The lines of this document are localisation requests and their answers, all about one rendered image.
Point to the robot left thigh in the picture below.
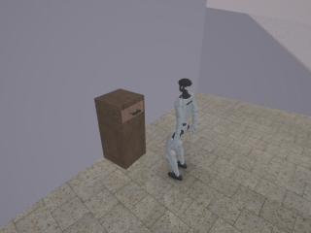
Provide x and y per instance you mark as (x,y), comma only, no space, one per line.
(168,143)

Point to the cabinet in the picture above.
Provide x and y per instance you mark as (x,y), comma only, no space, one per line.
(122,143)

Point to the robot right hand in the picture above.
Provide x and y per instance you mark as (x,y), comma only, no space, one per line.
(193,127)

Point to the drawer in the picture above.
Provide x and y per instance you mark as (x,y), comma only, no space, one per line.
(127,113)

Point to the handle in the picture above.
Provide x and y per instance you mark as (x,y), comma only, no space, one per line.
(137,112)

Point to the robot left forearm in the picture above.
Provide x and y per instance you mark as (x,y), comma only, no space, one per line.
(178,131)

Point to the robot right forearm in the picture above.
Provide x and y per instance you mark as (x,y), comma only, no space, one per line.
(194,118)

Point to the robot right foot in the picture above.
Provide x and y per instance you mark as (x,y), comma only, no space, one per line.
(184,165)

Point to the right robot upper arm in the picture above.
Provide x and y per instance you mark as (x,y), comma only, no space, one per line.
(194,106)

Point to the robot left hand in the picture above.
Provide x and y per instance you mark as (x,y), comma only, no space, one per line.
(174,143)

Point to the left robot upper arm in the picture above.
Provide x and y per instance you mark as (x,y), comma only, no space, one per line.
(178,104)

